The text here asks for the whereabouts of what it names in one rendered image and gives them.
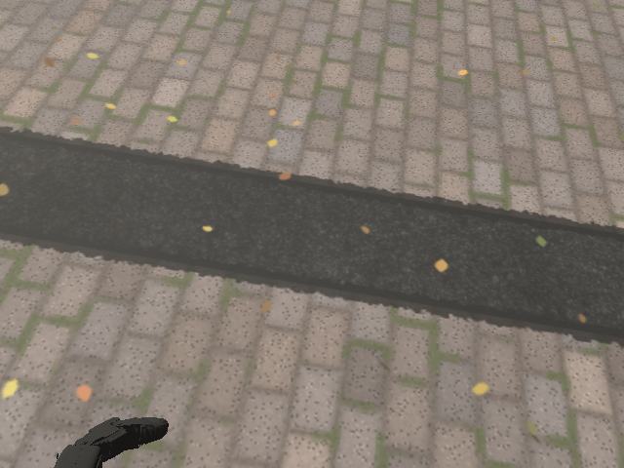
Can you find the robot left hand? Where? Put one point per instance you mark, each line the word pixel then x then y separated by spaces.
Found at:
pixel 109 439

